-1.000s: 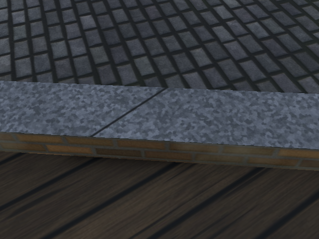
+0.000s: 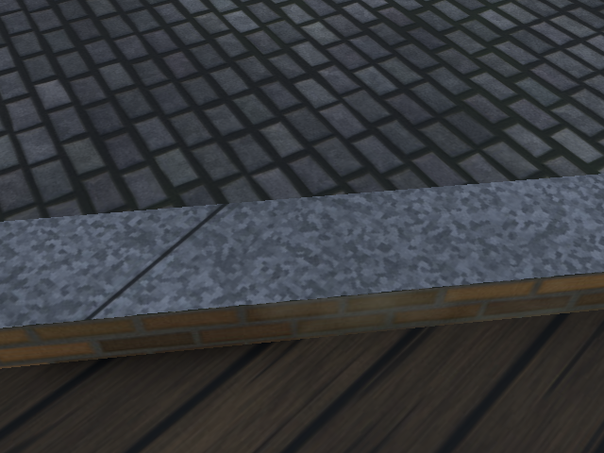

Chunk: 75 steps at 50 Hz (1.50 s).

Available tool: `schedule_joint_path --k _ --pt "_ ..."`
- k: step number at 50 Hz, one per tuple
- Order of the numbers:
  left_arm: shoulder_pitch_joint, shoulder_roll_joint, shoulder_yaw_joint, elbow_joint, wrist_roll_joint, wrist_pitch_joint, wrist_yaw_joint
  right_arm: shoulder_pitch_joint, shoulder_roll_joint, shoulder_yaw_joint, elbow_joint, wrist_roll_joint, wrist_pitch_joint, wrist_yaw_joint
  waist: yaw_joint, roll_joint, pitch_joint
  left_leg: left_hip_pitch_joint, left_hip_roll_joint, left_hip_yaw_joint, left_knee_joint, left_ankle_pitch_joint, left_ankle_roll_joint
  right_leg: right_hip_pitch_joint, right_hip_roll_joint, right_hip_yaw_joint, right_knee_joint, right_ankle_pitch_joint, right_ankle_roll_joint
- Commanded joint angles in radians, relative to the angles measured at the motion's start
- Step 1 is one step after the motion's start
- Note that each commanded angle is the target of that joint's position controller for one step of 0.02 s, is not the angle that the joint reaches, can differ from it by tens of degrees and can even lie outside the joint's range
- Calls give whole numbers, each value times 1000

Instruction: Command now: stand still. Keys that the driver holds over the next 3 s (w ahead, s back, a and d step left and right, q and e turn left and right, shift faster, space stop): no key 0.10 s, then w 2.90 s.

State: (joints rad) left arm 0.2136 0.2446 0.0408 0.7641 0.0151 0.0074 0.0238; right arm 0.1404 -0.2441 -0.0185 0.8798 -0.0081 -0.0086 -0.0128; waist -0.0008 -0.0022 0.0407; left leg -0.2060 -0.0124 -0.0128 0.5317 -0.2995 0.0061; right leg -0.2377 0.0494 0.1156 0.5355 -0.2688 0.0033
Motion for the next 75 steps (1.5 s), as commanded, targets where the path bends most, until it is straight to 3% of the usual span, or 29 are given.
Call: schedule_joint_path --k 1,5,8,13,16,18,19,20,23,24,25,28,33,36,37,38,39,40,41,44,56,60,62,63,64,66,69,72,75 --pt "-8 111 27 -50 -1 -13 7 -16 -115 -23 -33 1 -13 -2 -4 -4 -50 -15 59 -61 -100 109 27 35 -62 54 -73 201 -22" --pt "-4 107 26 -29 -2 -12 10 -9 -115 -21 -1 1 -14 -3 -4 2 -43 -21 56 -61 -111 100 26 46 -60 50 -77 203 -19" --pt "35 101 23 9 19 5 -9 20 -153 -35 25 -15 28 4 -4 30 -7 -14 66 -128 -169 -264 75 -28 -28 35 -76 -196 -56" --pt "-34 64 10 -10 22 -25 -20 108 -196 -63 52 -13 22 7 -39 149 114 -26 269 -408 -367 -514 206 -167 -18 -115 124 -130 -59" --pt "117 52 10 53 11 -57 -27 25 -163 -62 33 -6 7 18 54 122 84 -199 169 -248 -267 -392 153 156 -7 -116 -81 -105 -97" --pt "353 221 59 132 14 -75 -15 -89 -64 -37 -40 -3 -16 25 146 -247 68 -481 -46 38 215 -203 63 385 -306 453 -400 -454 -211" --pt "359 220 60 145 17 -72 -18 -109 -133 -54 -52 -28 -24 26 135 -204 113 -570 -27 0 368 -244 79 372 -397 567 -428 -373 -255" --pt "288 174 48 131 17 -74 -17 -72 -139 -58 -35 -27 -30 31 79 -100 118 -572 21 -36 443 -176 92 359 -372 479 -396 -279 -253" --pt "212 111 28 131 13 -90 -15 -34 -108 -51 -12 -25 -38 51 30 -82 59 -521 71 -4 453 -18 74 355 -280 252 -411 3 -205" --pt "209 116 32 106 -43 -103 -12 -37 -117 -55 -16 71 -73 34 42 -109 53 -581 103 -41 437 4 67 405 -294 236 -409 71 -205" --pt "225 109 30 119 -45 -106 -13 -68 -110 -46 -23 73 -88 32 49 -83 47 -610 107 -30 400 32 57 427 -294 206 -412 127 -204" --pt "259 135 35 134 -32 -96 -5 -184 -69 -27 -73 28 -105 41 75 -70 56 -562 88 22 220 141 10 356 -257 101 -424 223 -198" --pt "270 177 43 151 -37 -100 -4 -280 -95 -16 -142 36 -101 59 65 -106 105 -322 41 49 21 318 18 181 -258 27 -470 273 -173" --pt "229 206 53 144 -32 -92 -5 -174 -161 -42 -133 35 -103 51 -22 -120 3 -165 -3 61 3 277 72 269 -268 -20 -295 713 -127" --pt "239 174 41 184 27 -93 -19 8 -131 -36 -59 -60 -71 46 -71 -125 -57 4 -58 138 -12 198 95 253 -200 -87 -101 867 -99" --pt "289 144 32 194 20 -96 -20 161 -166 -52 -21 -80 -67 36 -120 -117 -133 230 -14 101 7 195 123 122 -169 -97 127 790 -84" --pt "345 65 9 169 -2 -98 -24 287 -267 -77 -15 -94 -65 21 -135 61 -273 482 259 -226 -8 46 179 -124 -94 -137 468 385 -58" --pt "408 43 11 176 -29 -101 -23 342 -331 -96 12 -58 -51 27 -117 322 -442 559 452 -705 -225 21 300 -279 70 -78 781 -265 -46" --pt "308 132 29 163 -5 -99 -22 209 -282 -89 -5 -21 -46 34 -71 180 -294 426 383 -627 -265 -97 267 -357 -20 10 820 -187 -77" --pt "163 99 17 141 22 -95 -35 54 -114 -41 -10 -14 -67 28 6 66 -44 60 250 -277 -328 164 195 -268 -134 -43 629 -12 -83" --pt "-159 20 -27 66 20 -68 -53 236 -122 -33 84 -7 -92 22 -28 55 6 62 177 -34 -374 497 181 -228 -101 -176 114 210 -14" --pt "-113 26 -27 83 20 -70 -23 283 -109 -29 105 -17 -82 10 -9 67 -10 104 215 -53 -234 645 188 -122 -53 -202 91 92 -58" --pt "91 38 -11 149 25 -86 -8 256 -124 -31 99 -9 -77 7 91 17 -83 118 165 -14 57 867 160 89 -8 -217 -86 112 -93" --pt "248 105 11 187 38 -98 1 226 -110 -25 71 11 -83 8 153 -27 -162 -32 118 17 303 686 124 301 -141 -64 -154 183 -129" --pt "292 235 39 189 44 -93 4 290 17 2 34 23 -85 15 92 -258 -223 -331 -38 107 660 -63 65 503 -450 334 -192 511 -254" --pt "220 162 42 198 -5 -71 -19 276 -58 -26 67 -26 -57 7 62 -58 -126 -518 12 -11 946 -154 72 362 -422 334 -243 140 -344" --pt "155 13 -1 215 8 -77 -23 194 -19 -30 27 -35 -40 31 -1 -59 28 -606 69 -1 1035 -42 71 134 -289 173 -332 -103 -241" --pt "232 29 -3 266 12 -97 -23 139 53 -13 -18 -34 -11 38 -12 -57 37 -722 64 42 1198 -19 54 62 -272 107 -333 -5 -247" --pt "331 37 -12 315 13 -116 -28 -73 121 22 -159 -20 3 -10 16 -74 77 -1122 65 20 1634 -179 86 120 -356 159 -362 -113 -279"
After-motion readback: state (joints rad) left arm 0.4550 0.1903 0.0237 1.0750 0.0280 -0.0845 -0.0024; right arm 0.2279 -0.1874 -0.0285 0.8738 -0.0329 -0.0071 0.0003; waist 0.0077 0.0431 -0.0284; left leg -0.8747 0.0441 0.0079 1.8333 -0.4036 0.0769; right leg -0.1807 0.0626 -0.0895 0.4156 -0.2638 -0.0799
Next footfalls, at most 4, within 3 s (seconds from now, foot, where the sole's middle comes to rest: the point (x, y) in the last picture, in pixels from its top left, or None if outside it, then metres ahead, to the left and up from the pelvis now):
0.76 left None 0.42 0.13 -0.77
1.26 right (332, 405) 0.62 -0.04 -0.77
1.76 left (240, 252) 0.93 0.18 -0.60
2.34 right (298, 148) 1.31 0.04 -0.60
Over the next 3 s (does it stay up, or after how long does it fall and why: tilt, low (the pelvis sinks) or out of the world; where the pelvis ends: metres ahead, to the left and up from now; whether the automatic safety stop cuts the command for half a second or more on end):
stays up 1.52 0.20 0.18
